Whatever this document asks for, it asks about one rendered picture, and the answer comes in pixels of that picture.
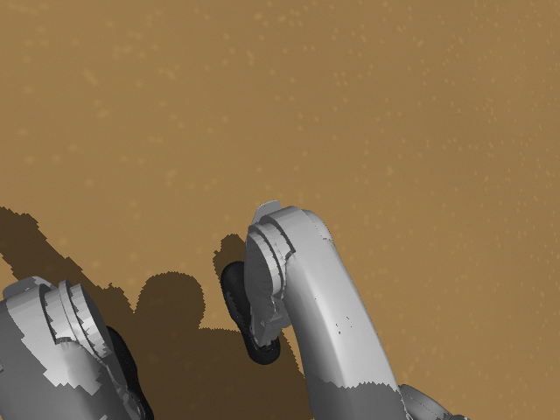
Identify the right robot hand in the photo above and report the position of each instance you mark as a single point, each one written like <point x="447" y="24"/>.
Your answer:
<point x="421" y="407"/>

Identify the right robot foot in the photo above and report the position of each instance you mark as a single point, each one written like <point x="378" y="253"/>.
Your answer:
<point x="232" y="285"/>

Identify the left robot foot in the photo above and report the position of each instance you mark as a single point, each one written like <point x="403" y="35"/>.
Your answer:
<point x="129" y="369"/>

